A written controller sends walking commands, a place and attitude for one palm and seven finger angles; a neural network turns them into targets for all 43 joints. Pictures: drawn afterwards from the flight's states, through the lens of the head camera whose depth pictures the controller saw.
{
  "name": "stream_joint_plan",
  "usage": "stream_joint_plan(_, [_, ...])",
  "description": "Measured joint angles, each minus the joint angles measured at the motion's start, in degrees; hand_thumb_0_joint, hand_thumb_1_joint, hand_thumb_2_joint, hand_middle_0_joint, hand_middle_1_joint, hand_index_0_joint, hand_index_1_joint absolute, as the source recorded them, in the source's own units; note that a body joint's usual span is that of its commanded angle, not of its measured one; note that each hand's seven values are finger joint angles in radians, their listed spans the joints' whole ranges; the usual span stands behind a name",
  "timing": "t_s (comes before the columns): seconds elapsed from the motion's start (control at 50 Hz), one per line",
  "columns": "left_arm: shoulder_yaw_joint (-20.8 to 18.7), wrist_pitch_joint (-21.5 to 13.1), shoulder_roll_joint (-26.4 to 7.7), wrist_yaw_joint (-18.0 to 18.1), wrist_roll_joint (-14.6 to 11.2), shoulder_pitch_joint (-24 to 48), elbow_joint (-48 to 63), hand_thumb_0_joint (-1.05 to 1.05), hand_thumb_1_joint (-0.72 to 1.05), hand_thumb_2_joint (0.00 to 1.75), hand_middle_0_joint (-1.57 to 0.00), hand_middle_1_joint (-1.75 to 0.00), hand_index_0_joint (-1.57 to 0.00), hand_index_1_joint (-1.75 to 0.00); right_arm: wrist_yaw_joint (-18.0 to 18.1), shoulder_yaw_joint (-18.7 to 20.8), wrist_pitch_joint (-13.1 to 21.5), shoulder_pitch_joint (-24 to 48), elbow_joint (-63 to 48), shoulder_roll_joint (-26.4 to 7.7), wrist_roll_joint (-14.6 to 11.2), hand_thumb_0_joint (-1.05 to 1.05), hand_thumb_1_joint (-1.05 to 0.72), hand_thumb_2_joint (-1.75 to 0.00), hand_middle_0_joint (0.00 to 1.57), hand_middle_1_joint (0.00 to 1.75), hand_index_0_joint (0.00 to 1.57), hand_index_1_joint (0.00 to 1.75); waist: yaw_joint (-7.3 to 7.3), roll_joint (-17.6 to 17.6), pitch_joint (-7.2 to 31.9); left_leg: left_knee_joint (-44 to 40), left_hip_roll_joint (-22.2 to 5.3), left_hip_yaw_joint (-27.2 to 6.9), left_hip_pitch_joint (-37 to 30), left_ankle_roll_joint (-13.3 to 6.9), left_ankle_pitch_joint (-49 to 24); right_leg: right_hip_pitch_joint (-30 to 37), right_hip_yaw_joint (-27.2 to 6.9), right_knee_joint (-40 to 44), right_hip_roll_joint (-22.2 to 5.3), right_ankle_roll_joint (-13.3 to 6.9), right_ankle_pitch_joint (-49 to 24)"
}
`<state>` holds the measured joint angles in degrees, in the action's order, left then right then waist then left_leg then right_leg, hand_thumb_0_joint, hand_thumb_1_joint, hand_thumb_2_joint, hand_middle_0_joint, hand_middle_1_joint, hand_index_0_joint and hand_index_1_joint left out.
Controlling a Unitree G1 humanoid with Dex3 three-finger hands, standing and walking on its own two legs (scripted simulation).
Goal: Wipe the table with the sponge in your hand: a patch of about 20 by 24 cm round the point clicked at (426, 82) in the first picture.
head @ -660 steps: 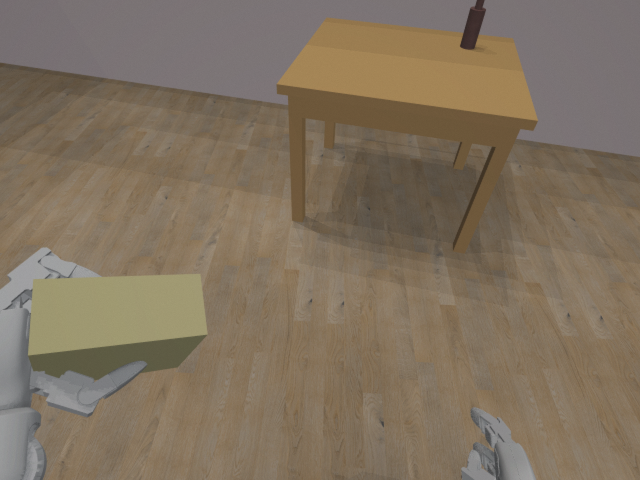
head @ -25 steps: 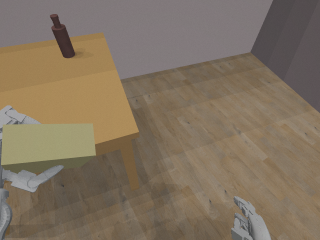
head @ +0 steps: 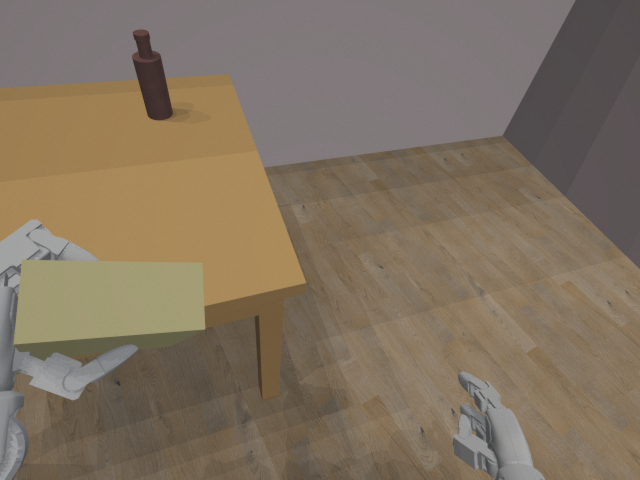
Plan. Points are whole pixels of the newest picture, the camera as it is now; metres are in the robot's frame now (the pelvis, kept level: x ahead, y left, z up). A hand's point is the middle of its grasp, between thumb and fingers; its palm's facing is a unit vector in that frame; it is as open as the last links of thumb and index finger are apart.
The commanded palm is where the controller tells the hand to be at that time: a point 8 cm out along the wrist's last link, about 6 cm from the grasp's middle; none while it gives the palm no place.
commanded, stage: shuffle to correct the standing spot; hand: left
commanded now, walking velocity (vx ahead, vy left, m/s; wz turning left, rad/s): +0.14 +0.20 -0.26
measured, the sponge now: (138, 311) +0.24 +0.21 +0.13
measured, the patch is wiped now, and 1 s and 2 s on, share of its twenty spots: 0.00 0.00 0.00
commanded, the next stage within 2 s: none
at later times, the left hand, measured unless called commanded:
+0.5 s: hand (24, 254) +0.26 +0.30 +0.18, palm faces +0.36 -0.83 -0.43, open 10.3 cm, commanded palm +0.19 +0.34 +0.19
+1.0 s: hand out of the picture +0.26 +0.39 +0.19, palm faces +0.40 -0.79 -0.46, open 10.3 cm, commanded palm +0.20 +0.44 +0.19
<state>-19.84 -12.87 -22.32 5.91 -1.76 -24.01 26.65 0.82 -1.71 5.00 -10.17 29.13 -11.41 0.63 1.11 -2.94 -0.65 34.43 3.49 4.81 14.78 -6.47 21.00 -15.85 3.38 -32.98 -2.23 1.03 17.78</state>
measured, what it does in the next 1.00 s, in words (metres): steps to the left: left foot, then right foot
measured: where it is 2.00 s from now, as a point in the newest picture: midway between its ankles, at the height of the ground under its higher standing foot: outside the picture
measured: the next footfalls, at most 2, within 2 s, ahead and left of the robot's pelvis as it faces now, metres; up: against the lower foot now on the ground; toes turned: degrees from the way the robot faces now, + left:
left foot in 0.32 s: +0.08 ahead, +0.16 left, +0.00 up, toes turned -2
right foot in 0.52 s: +0.06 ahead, -0.02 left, +0.00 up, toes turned -7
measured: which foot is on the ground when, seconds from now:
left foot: down 0.00-0.18, up 0.20-0.30, down 0.32-0.52, up 0.54-0.76, down 0.78-1.00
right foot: down 0.00-0.32, up 0.34-0.50, down 0.52-0.80, up 0.82-0.94, down 0.96-1.00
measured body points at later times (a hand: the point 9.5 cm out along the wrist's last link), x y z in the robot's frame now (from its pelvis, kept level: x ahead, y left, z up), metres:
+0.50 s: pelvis +0.02 +0.07 -0.01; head +0.04 +0.08 +0.44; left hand +0.23 +0.34 +0.20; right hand +0.16 -0.15 -0.09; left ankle +0.04 +0.16 -0.73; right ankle +0.01 -0.02 -0.71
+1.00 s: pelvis +0.04 +0.16 -0.01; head +0.05 +0.15 +0.44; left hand +0.23 +0.43 +0.21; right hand +0.22 -0.06 -0.09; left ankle +0.08 +0.29 -0.71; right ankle +0.04 +0.06 -0.73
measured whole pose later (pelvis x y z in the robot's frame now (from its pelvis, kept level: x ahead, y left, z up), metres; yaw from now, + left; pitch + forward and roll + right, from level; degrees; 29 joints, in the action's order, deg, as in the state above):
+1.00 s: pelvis +0.04 +0.16 -0.01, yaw +0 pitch -1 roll +1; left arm -22.8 -12.8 -23.7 7.2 -1.1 -24.2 30.1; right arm 0.2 0.4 7.6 -10.4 33.4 -10.6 -0.5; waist -0.1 0.0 -2.8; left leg 48.9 -0.4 0.6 25.4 0.3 21.4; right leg -18.9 4.9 -42.0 -1.7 -2.0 22.6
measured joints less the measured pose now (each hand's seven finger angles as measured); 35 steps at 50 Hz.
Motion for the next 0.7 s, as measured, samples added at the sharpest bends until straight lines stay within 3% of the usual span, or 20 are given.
stream_joint_plan(0.1, [-0.9,0.8,0.0,0.0,0.4,0.9,0.3,-0.01,-0.5,1.01,-0.7,-1.38,-0.72,-1.36,-0.5,0.0,0.0,-1.5,0.6,-0.1,0.4,0.01,-0.9,-0.9,0.21,0.3,0.2,0.3,0.93,0.4,-1.7,0.4,1.0,0.5,-1.7,-0.9,0.8,0.6,0.1,-2.9,-0.7,-2.4,1.6])
stream_joint_plan(0.14, [-0.7,0.5,0.3,0.1,0.5,1.6,0.8,-0.01,-0.5,1.01,-0.7,-1.38,-0.72,-1.36,-1.1,0.0,0.0,-2.2,1.0,-0.5,0.4,0.01,-0.9,-0.9,0.21,0.3,0.2,0.3,0.82,1.8,-2.0,1.5,0.7,-0.1,-1.6,-0.9,1.5,2.0,1.0,-1.3,-0.5,-2.2,1.9])
stream_joint_plan(0.2, [-0.6,-0.4,-0.4,0.2,0.1,2.9,2.5,-0.01,-0.5,1.01,-0.7,-1.38,-0.72,-1.36,-1.8,0.5,-0.6,-2.3,1.9,-0.7,-0.1,0.01,-0.9,-0.9,0.21,0.3,0.2,0.3,0.45,2.4,-2.5,14.0,0.3,-1.9,4.9,4.0,2.4,1.7,2.1,-1.6,-0.8,-0.6,1.7])
stream_joint_plan(0.24, [-1.2,-1.3,-0.5,0.6,-0.4,2.2,4.1,-0.01,-0.5,1.01,-0.7,-1.38,-0.72,-1.36,-2.3,0.6,-1.5,-1.7,3.1,-0.7,-0.2,0.01,-0.9,-0.9,0.21,0.3,0.2,0.3,1.2,1.2,-2.5,24.3,-0.4,-4.1,10.2,5.2,7.4,0.4,0.8,-3.0,-1.4,0.6,2.2])
stream_joint_plan(0.26, [-1.6,-1.3,-0.4,0.8,-0.4,1.6,5.0,-0.01,-0.5,1.01,-0.7,-1.38,-0.72,-1.36,-2.4,0.7,-2.0,-1.5,3.5,-0.7,-0.1,0.01,-0.9,-0.9,0.21,0.3,0.2,0.3,1.44,0.4,-2.3,24.5,-1.7,-5.0,11.3,5.4,7.9,-0.3,-0.2,-3.8,-1.7,1.0,2.4])
stream_joint_plan(0.3, [-2.0,-1.3,0.1,1.1,-0.2,1.0,6.2,-0.01,-0.5,1.01,-0.7,-1.38,-0.72,-1.36,-2.1,0.9,-2.5,-1.6,3.7,-0.8,-0.3,0.01,-0.9,-0.9,0.21,0.3,0.2,0.3,1.06,-0.6,-2.1,15.7,-4.3,-6.4,9.8,6.0,2.9,-1.6,-1.7,-6.7,-2.6,1.6,4.0])
stream_joint_plan(0.32, [-1.9,-1.1,0.4,1.2,-0.1,1.1,6.6,-0.01,-0.5,1.01,-0.7,-1.38,-0.72,-1.36,-1.6,1.3,-2.2,-1.9,3.1,-1.4,-0.5,0.01,-0.9,-0.9,0.21,0.3,0.2,0.3,0.67,0.0,-2.1,10.8,-5.3,-6.9,8.5,6.5,0.1,-2.6,-2.1,-9.5,-2.9,1.0,5.6])
stream_joint_plan(0.38, [-2.8,-1.0,-0.6,1.0,0.5,2.8,4.0,-0.01,-0.5,1.01,-0.7,-1.38,-0.72,-1.36,-0.3,2.7,-0.9,-1.3,4.1,0.4,-0.6,0.01,-0.91,-0.9,0.21,0.3,0.2,0.3,0.3,-1.3,-3.8,13.2,-3.3,-3.9,8.0,5.3,1.4,-7.4,-5.7,-25.5,-1.7,-0.6,13.0])
stream_joint_plan(0.42, [-3.6,-0.7,-1.6,0.8,0.9,3.2,2.1,-0.01,-0.5,1.01,-0.7,-1.38,-0.72,-1.36,-0.4,2.3,0.0,-1.9,4.7,2.1,-0.4,0.01,-0.91,-0.9,0.2,0.3,0.2,0.3,-0.57,-1.8,-3.7,10.7,-2.3,-3.2,6.8,4.3,1.0,-9.6,-4.6,-31.2,-0.1,-1.0,13.4])
stream_joint_plan(0.46, [-4.2,-0.7,-2.0,0.8,1.0,2.8,1.7,-0.01,-0.5,1.01,-0.7,-1.38,-0.72,-1.36,-1.0,1.3,1.0,-2.7,5.1,2.9,-0.5,0.01,-0.91,-0.9,0.2,0.3,0.2,0.3,-1.3,-1.3,-3.3,7.1,-1.9,-3.1,5.6,4.1,-0.9,-9.3,-1.7,-27.6,1.1,-1.3,12.1])
stream_joint_plan(0.52, [-4.3,-1.0,-2.7,0.8,0.8,0.4,3.6,-0.01,-0.5,1.01,-0.7,-1.38,-0.71,-1.36,-2.0,0.0,1.6,-4.7,4.1,2.4,-0.7,0.01,-0.91,-0.9,0.21,0.3,0.2,0.3,-2.19,0.7,-2.0,5.8,-1.5,-3.2,5.8,3.9,-1.6,-3.4,2.3,-7.9,2.2,-2.1,3.6])
stream_joint_plan(0.56, [-4.0,-1.8,-2.8,0.5,0.4,-1.1,4.4,-0.01,-0.5,1.01,-0.7,-1.38,-0.71,-1.36,-2.2,0.1,1.1,-4.3,4.8,1.3,-0.5,0.01,-0.9,-0.9,0.21,0.3,0.2,0.3,-2.67,2.4,-1.8,16.0,-1.4,-3.9,9.7,4.8,0.7,-2.8,3.0,-5.8,2.2,-4.2,2.3])
stream_joint_plan(0.6, [-3.1,-1.8,-2.0,0.1,-0.4,-2.3,4.0,-0.01,-0.5,1.01,-0.7,-1.38,-0.71,-1.36,-2.2,0.7,0.4,-3.9,6.3,0.3,-0.5,0.01,-0.9,-0.9,0.21,0.3,0.2,0.3,-2.56,3.4,-1.7,27.5,-1.7,-4.7,13.8,6.4,0.4,-1.9,3.0,-4.7,1.8,-3.7,2.4])
stream_joint_plan(0.64, [-2.9,-1.4,-1.4,0.0,-0.5,-3.7,3.4,-0.01,-0.5,1.01,-0.7,-1.38,-0.71,-1.36,-2.0,1.4,-0.1,-3.8,7.2,-0.3,-0.6,0.01,-0.9,-0.9,0.21,0.3,0.2,0.3,-1.91,2.9,-1.3,32.1,-2.8,-4.8,16.2,7.2,0.1,-1.1,2.1,-2.4,0.9,-2.7,1.4])
stream_joint_plan(0.7, [-3.2,-1.0,-1.0,0.9,0.2,-5.1,2.0,-0.01,-0.5,1.01,-0.7,-1.38,-0.71,-1.36,-1.1,2.1,0.0,-3.9,7.0,-1.0,-0.4,0.01,-0.91,-0.9,0.21,0.3,0.2,0.3,-1.17,0.9,-1.5,22.8,-5.6,-3.9,14.8,6.8,-1.6,-0.4,0.4,-0.4,-1.5,-1.1,0.2])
